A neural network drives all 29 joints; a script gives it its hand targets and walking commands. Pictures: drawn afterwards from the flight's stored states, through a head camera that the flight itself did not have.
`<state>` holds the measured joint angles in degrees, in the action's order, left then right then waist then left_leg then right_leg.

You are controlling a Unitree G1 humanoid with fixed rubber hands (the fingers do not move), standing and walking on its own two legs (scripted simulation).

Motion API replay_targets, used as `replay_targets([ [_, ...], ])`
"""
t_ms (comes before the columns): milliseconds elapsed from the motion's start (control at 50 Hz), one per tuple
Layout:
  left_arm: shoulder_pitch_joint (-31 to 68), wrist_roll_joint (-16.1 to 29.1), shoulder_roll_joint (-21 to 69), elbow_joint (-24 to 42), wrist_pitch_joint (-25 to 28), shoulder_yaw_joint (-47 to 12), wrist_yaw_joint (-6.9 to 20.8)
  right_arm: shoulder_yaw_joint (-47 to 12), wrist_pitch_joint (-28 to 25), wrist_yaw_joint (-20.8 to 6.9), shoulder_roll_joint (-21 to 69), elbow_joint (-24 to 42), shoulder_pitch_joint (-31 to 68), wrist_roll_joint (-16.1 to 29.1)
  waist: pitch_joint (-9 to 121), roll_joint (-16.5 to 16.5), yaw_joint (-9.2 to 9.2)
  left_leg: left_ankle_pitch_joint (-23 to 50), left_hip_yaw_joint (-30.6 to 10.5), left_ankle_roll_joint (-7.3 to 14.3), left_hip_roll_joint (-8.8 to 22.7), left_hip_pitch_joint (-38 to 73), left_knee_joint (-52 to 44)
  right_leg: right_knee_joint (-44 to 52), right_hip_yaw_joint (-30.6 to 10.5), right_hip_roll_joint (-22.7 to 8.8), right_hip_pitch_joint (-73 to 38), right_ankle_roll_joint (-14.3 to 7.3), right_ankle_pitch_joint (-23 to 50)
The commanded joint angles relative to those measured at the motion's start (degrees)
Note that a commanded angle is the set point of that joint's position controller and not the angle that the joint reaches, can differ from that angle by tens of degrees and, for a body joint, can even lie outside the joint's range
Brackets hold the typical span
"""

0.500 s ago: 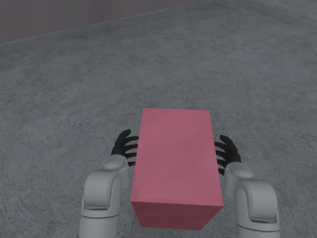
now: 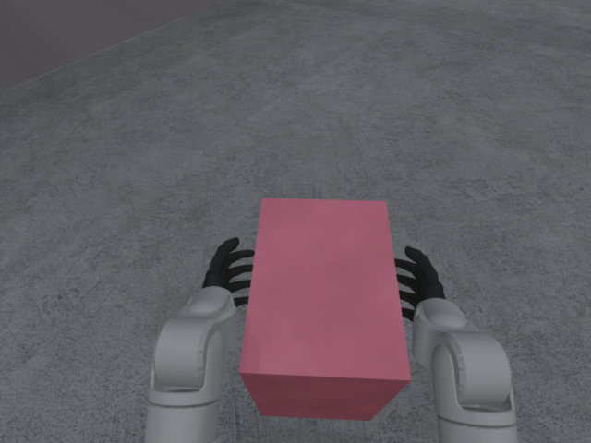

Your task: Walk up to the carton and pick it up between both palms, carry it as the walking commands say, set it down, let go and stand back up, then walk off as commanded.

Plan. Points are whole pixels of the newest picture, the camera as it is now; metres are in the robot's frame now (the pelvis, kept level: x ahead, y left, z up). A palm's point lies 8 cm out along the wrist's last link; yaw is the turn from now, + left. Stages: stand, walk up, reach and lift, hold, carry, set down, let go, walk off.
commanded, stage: carry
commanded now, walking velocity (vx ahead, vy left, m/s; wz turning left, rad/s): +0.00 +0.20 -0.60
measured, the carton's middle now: (319, 316) +0.29 +0.00 +0.02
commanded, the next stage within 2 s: none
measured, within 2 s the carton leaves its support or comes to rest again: neither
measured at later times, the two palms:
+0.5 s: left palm (188, 287) +0.30 +0.17 +0.08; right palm (382, 337) +0.22 -0.08 +0.08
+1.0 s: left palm (210, 270) +0.30 +0.13 +0.12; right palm (400, 399) +0.15 -0.08 +0.10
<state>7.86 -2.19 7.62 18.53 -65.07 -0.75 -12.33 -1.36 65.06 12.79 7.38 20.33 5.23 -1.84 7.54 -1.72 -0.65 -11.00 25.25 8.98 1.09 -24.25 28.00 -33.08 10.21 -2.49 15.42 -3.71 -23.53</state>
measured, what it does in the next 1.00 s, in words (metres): steps to the left, turning right: left foot, then right foot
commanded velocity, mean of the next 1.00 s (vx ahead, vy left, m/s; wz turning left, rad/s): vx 0.00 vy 0.20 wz -0.60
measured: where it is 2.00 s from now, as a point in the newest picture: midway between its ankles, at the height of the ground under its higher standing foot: outside the picture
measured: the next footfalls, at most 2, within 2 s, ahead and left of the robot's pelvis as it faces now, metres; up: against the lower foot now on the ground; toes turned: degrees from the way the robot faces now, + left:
left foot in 0.36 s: +0.11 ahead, +0.22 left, +0.00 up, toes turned -8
right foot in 0.68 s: +0.01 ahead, +0.06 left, +0.00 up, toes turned -35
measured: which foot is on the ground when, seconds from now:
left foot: down 0.00-0.00, up 0.02-0.34, down 0.36-0.68, up 0.70-1.00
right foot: down 0.00-0.36, up 0.38-0.66, down 0.68-1.00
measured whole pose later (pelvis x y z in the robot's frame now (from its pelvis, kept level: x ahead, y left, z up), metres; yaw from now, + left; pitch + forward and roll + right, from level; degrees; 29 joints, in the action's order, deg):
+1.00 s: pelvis +0.01 +0.18 +0.02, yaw -34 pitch +4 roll +4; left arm 4.7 -2.5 7.4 22.4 -62.2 -0.8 -11.4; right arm -3.1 63.8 13.8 7.4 22.6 5.3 -1.3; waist 3.1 -0.7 -0.5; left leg -19.7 -0.3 -5.6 3.6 -34.3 58.9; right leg -24.9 -0.5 -2.8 18.8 -1.5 -10.0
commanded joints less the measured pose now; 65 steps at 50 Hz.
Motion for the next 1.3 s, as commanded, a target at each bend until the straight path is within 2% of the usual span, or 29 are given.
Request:
replay_targets([
  [0, 14.75, 11.92, 53.59, 1.91, 2.08, -23.95, 8.38, -29.88, -1.31, -8.27, 52.08, 6.49, 20.65, 14.18, 9.23, 21.47, 2.72, -9.45, -11.37, -13.91, 3.48, -10.9, 14.53, 19.68, -33.81, -25.1, -15.14, -10.56, 22.27],
  [20, 15.7, 12.94, 54.45, 4.07, 2.41, -25.28, 8.65, -29.85, -2.03, -8.33, 52.52, 8.55, 22.34, 14.42, 6.58, 20.62, 2.07, -19.67, -20.75, -12.99, 2.44, -18.55, 26.4, 18.95, -40.23, -28.77, -12.0, -13.37, 31.41],
  [40, 18.01, 14.35, 55.68, 7.07, 2.48, -26.71, 9.1, -29.89, -2.83, -8.34, 54.65, 9.01, 22.69, 14.78, 6.52, 9.79, 1.55, -17.07, -26.58, -12.56, 3.11, -17.76, 30.74, 16.25, -31.81, -24.15, -11.55, -10.7, 32.8],
  [60, 19.11, 13.84, 55.81, 7.14, 2.55, -26.35, 9.31, -30.6, -3.05, -8.46, 55.58, 8.89, 23.82, 15.18, 6.06, 6.34, 1.44, -12.74, -27.28, -12.37, 3.14, -18.14, 31.5, 15.16, -25.05, -20.42, -12.35, -7.72, 34.21],
  [100, 19.12, 14.05, 56.24, 7.99, 2.93, -26.56, 9.39, -30.61, -3.52, -8.3, 56.17, 8.89, 22.72, 15.17, 6.78, 8.07, 1.22, -8.03, -24.48, -13.24, 2.57, -17.7, 30.07, 10.55, -17.99, -14.85, -15.24, -5.57, 46.46],
  [160, 15.79, 13.58, 54.22, 9.02, 3.24, -26.75, 8.78, -30.9, -3.75, -7.85, 55.93, 9.72, 21.07, 15.49, 8.81, 10.55, 1.53, -10.59, -22.59, -13.98, 1.06, -14.97, 26.98, 7.08, -18.2, -13.96, -17.17, -5.06, 56.24],
  [300, 12.26, 12.19, 51.23, 8.77, 2.32, -26.21, 7.68, -29.76, -2.66, -8.14, 53.95, 8.27, 17.36, 14.88, 10.01, 16.2, 1.11, -5.02, -19.57, -13.04, -1.23, 0.89, 0.47, 1.81, -18.14, -10.47, -9.31, -0.41, 44.88],
  [320, 12.78, 12.47, 51.62, 8.79, 2.19, -26.63, 7.53, -29.16, -2.59, -8.3, 54.0, 8.13, 16.68, 14.6, 12.14, 12.41, 0.34, 0.08, -18.62, -12.64, -0.83, 9.28, -8.76, -2.6, -16.03, -8.39, -5.46, 1.3, 38.33],
  [340, 12.93, 12.43, 51.49, 8.62, 1.89, -27.07, 7.37, -28.38, -2.5, -8.46, 53.59, 7.77, 16.79, 14.44, 14.07, 3.48, 0.47, 7.73, -23.64, -11.17, 6.02, 19.09, -10.09, -8.86, -12.73, -5.82, 3.83, 3.05, 23.35],
  [360, 12.71, 12.23, 51.23, 8.23, 1.55, -27.7, 7.24, -27.41, -2.47, -8.53, 52.15, 7.09, 17.76, 14.73, 13.29, -11.37, 1.54, 29.79, -35.82, -6.61, 19.93, 27.34, -7.85, -18.21, -6.42, -0.26, 19.81, 5.61, -7.4],
  [380, 17.03, 14.6, 52.88, 11.29, 1.42, -30.37, 7.41, -25.56, -3.25, -8.51, 53.04, 7.11, 16.6, 14.56, 15.26, -22.1, 0.9, 36.15, -38.68, -0.34, 24.15, 27.13, -4.65, -29.34, -5.78, 0.12, 21.82, 4.89, -21.05],
  [440, 21.3, 17.03, 57.63, 11.13, 1.86, -32.7, 8.65, -24.31, -4.62, -8.76, 55.97, 7.31, 18.23, 12.95, 11.39, -8.87, 0.47, 14.18, -26.73, 0.25, 17.09, 15.45, -6.57, -38.95, -7.96, -2.32, 21.06, 4.39, -8.78],
  [580, 15.79, 14.82, 55.71, 8.57, 1.93, -29.41, 8.37, -25.55, -3.95, -7.55, 53.78, 7.48, 16.98, 12.34, 12.84, -8.0, 0.0, 11.49, -22.43, 2.88, 18.2, 13.47, -5.0, -15.71, -2.19, -1.05, 10.82, 2.85, -3.81],
  [620, 13.4, 13.47, 54.74, 6.41, 1.47, -27.18, 8.39, -26.53, -3.23, -7.3, 53.21, 6.98, 16.64, 12.52, 13.19, -5.1, 0.67, 10.48, -19.6, 0.66, 17.52, 11.17, -0.73, -3.38, -0.31, 0.08, 3.84, 1.97, 2.45],
  [640, 13.1, 12.95, 54.36, 5.51, 1.33, -26.16, 8.49, -26.87, -2.94, -7.29, 53.01, 6.84, 17.01, 12.83, 12.54, 0.25, 1.13, 5.79, -15.62, -2.84, 14.89, 7.09, 5.92, 7.38, -2.71, -2.1, -2.42, 1.7, 8.1],
  [660, 11.91, 12.36, 53.77, 4.24, 1.17, -25.17, 8.64, -26.87, -2.74, -7.36, 52.38, 6.86, 18.5, 12.75, 9.41, 8.64, 2.23, -5.62, -13.98, -7.16, 11.07, -6.42, 13.54, 15.02, -15.47, -12.01, -11.25, 0.14, 11.59],
  [680, 10.36, 11.3, 52.75, 1.8, 1.62, -22.67, 8.53, -29.05, -2.44, -7.31, 51.85, 8.72, 19.47, 13.0, 8.32, 27.31, 1.94, -25.78, -13.8, -12.69, 1.08, -21.64, 25.08, 18.88, -41.2, -28.47, -15.85, -8.02, 34.55],
  [700, 12.08, 12.66, 54.24, 5.09, 2.21, -23.2, 8.64, -29.59, -3.14, -7.56, 53.64, 11.14, 22.81, 14.52, 8.73, 15.86, 1.31, -23.8, -25.54, -13.07, 2.56, -19.98, 34.07, 16.16, -38.91, -25.26, -13.58, -9.15, 40.61],
  [740, 14.03, 12.0, 55.77, 7.04, 3.15, -23.55, 9.18, -31.34, -3.43, -8.46, 56.68, 10.5, 23.98, 16.06, 9.35, 7.42, 1.46, -14.07, -28.49, -12.7, 4.65, -20.53, 36.12, 15.59, -26.58, -18.69, -14.8, -5.5, 29.92],
  [780, 14.94, 12.36, 57.85, 8.76, 4.14, -24.51, 9.34, -31.7, -4.28, -8.87, 58.72, 10.89, 23.77, 16.71, 9.84, 7.41, 1.23, -8.08, -26.83, -13.75, 4.13, -18.89, 35.87, 13.66, -20.7, -14.13, -15.75, -4.03, 33.46],
  [860, 13.18, 12.89, 54.39, 9.74, 4.18, -25.4, 9.26, -30.85, -4.49, -8.15, 57.17, 9.84, 20.05, 15.68, 11.0, 7.65, 1.19, -8.43, -25.71, -14.81, 3.12, -17.97, 36.42, 12.47, -21.7, -13.93, -16.76, -4.09, 37.97],
  [1000, 12.05, 12.95, 50.38, 8.72, 2.51, -24.6, 9.07, -29.4, -3.19, -7.03, 54.17, 8.26, 18.32, 13.51, 8.45, 13.84, 1.46, -9.42, -23.87, -14.02, 1.61, -11.84, 25.9, 13.58, -23.4, -11.82, -9.32, -3.34, 23.06],
  [1100, 13.47, 13.06, 50.59, 8.38, 2.14, -25.24, 8.35, -27.42, -2.98, -7.04, 52.94, 7.7, 17.64, 12.78, 9.0, 15.38, 1.23, -8.66, -22.4, -11.75, -0.03, 1.53, 5.29, 10.86, -24.57, -10.62, 0.11, -1.78, 18.69],
  [1140, 13.93, 12.92, 51.19, 7.73, 2.07, -25.77, 7.83, -26.05, -2.94, -7.33, 52.68, 6.95, 16.45, 12.41, 11.57, 5.96, 0.21, -7.26, -21.32, -11.22, 1.4, 14.14, -10.58, 0.16, -18.79, -5.54, 6.93, -0.41, 12.93],
  [1160, 13.38, 12.13, 51.01, 6.98, 1.83, -25.78, 7.65, -25.64, -2.79, -7.57, 51.5, 6.43, 17.14, 12.58, 10.56, -6.17, 1.04, -10.14, -31.19, -9.01, 13.04, 18.79, -14.62, -10.25, -12.21, -0.55, 17.04, 1.65, -0.83],
  [1180, 15.46, 13.22, 52.0, 8.51, 1.6, -27.55, 7.62, -24.4, -2.93, -7.91, 51.55, 6.65, 17.51, 13.18, 8.95, -17.04, 0.95, -8.67, -41.33, -2.86, 24.29, 17.8, -16.03, -22.97, -7.29, 4.44, 26.82, 3.28, -15.71],
  [1200, 19.12, 14.32, 53.41, 10.76, 1.67, -29.51, 7.89, -23.39, -3.48, -8.1, 53.05, 6.21, 16.62, 12.93, 7.94, -16.44, 0.13, -4.43, -39.97, 0.93, 23.93, 13.62, -14.28, -34.0, -9.14, 1.17, 25.8, 2.79, -14.73],
  [1240, 21.38, 15.8, 56.4, 11.43, 1.86, -31.07, 8.49, -23.72, -4.13, -8.33, 54.86, 7.92, 18.32, 12.78, 5.6, -7.59, 0.24, -9.84, -29.76, -0.03, 17.71, 7.8, -13.76, -40.72, -10.33, -0.19, 24.75, 3.19, -6.04],
  [1280, 21.76, 16.54, 57.41, 12.66, 2.28, -31.7, 8.64, -24.2, -4.61, -8.42, 54.83, 9.87, 19.58, 13.16, 7.16, -6.71, 0.51, -4.47, -23.3, -1.28, 14.26, 9.75, -11.35, -37.6, -8.21, -0.42, 22.62, 4.11, -0.57],
])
